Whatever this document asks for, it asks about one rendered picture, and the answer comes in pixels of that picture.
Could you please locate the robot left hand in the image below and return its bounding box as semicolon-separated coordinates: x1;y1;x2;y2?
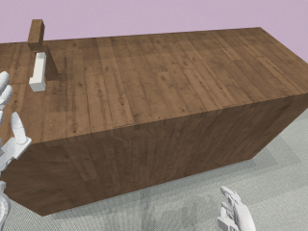
0;71;32;178

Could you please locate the tap lever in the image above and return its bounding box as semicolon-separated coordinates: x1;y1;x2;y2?
29;52;46;92

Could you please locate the robot right hand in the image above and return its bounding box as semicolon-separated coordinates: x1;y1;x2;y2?
218;186;256;231

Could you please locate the left robot forearm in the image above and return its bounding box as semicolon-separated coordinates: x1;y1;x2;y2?
0;181;12;231

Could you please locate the counter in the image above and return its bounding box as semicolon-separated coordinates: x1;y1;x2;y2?
0;19;308;217

